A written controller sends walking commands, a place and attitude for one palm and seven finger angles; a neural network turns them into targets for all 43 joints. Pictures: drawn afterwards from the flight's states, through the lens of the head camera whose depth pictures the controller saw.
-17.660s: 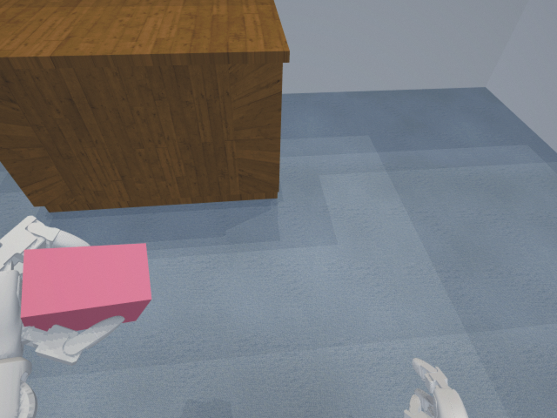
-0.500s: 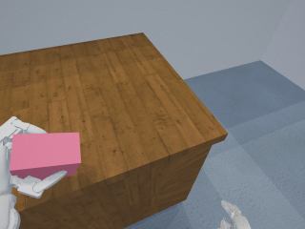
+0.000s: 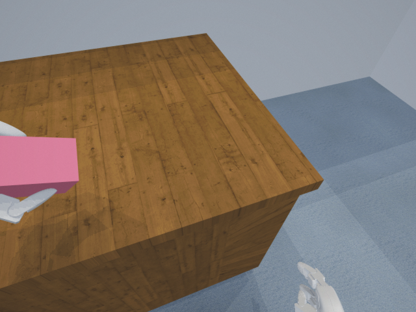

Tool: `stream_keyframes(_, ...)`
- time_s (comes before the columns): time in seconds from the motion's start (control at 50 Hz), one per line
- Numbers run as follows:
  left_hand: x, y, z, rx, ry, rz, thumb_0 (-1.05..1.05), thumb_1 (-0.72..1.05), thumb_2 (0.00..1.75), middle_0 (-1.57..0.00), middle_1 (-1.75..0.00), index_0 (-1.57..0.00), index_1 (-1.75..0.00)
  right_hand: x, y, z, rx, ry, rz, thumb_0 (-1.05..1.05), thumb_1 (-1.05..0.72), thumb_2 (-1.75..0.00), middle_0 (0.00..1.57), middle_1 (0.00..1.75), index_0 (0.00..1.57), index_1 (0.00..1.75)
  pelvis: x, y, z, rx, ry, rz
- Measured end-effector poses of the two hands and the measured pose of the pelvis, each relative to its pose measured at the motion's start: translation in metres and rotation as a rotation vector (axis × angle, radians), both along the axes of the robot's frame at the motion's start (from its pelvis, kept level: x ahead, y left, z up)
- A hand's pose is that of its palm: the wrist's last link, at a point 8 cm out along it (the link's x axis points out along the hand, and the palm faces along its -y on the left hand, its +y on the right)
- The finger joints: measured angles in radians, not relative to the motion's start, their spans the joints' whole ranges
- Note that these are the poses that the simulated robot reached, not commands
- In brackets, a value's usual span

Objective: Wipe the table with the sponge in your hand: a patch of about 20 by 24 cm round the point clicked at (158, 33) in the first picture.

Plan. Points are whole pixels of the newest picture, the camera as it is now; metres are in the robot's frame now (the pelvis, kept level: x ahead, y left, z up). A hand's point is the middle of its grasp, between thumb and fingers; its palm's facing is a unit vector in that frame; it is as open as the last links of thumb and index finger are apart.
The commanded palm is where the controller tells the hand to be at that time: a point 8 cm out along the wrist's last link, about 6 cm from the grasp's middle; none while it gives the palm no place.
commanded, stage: come to a stop and stand still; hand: left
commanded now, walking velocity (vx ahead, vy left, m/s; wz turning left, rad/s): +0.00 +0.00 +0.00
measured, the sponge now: (41, 168) +0.26 +0.28 +0.18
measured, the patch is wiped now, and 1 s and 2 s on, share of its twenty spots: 0.00 0.00 0.00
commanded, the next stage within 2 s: look again from close up in 0.72 s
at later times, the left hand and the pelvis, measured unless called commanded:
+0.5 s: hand out of the picture +0.20 +0.31 +0.18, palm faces +0.44 -0.82 -0.36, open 10.5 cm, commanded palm +0.15 +0.34 +0.18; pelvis -0.01 +0.05 +0.00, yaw +1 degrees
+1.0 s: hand (11, 210) +0.20 +0.30 +0.16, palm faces +0.39 -0.84 -0.37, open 10.5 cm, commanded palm +0.15 +0.33 +0.18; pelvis -0.01 +0.05 +0.01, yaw +0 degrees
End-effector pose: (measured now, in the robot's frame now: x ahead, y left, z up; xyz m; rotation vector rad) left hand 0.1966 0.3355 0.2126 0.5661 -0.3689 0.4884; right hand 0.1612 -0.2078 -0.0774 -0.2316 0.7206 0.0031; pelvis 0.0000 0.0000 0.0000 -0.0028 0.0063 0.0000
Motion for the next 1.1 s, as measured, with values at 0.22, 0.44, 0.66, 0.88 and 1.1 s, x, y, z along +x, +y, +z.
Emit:
stream_keyframes(0.22, -0.009, -0.023, -0.064, -0.141, 0.202, -0.165, -0.01, -0.54, 1.02, -0.69, -1.35, -0.71, -1.35, -0.015, -0.002, 0.006, -0.065, 0.049, -0.038, 0.01, -0.90, -0.90, 0.20, 0.30, 0.20, 0.30, 0.008, 0.026, 0.002, -0.003, 0.009, 0.015)
stream_keyframes(0.44, -0.030, 0.018, -0.022, -0.073, 0.027, -0.082, -0.01, -0.54, 1.02, -0.69, -1.34, -0.71, -1.35, 0.008, 0.028, 0.017, -0.059, -0.031, 0.007, 0.01, -0.90, -0.90, 0.20, 0.30, 0.20, 0.29, -0.003, 0.050, 0.002, -0.008, 0.003, 0.023)
stream_keyframes(0.66, -0.034, 0.019, -0.050, -0.164, 0.143, -0.066, -0.01, -0.54, 1.02, -0.69, -1.34, -0.71, -1.34, 0.005, 0.060, 0.018, 0.018, -0.063, 0.000, 0.01, -0.90, -0.90, 0.20, 0.30, 0.20, 0.30, -0.016, 0.055, 0.004, -0.004, -0.013, 0.001)
stream_keyframes(0.88, -0.036, 0.001, -0.031, -0.131, 0.112, -0.128, -0.01, -0.54, 1.02, -0.69, -1.34, -0.71, -1.34, -0.011, 0.039, 0.016, -0.023, -0.032, -0.041, 0.01, -0.90, -0.90, 0.20, 0.30, 0.21, 0.30, -0.016, 0.050, 0.007, -0.013, -0.020, 0.003)
stream_keyframes(1.1, -0.035, -0.001, -0.049, -0.189, 0.187, -0.092, -0.01, -0.54, 1.02, -0.69, -1.34, -0.71, -1.34, -0.013, 0.018, 0.022, -0.054, -0.049, -0.091, 0.01, -0.90, -0.90, 0.20, 0.30, 0.20, 0.29, -0.014, 0.044, 0.009, -0.014, -0.025, -0.002)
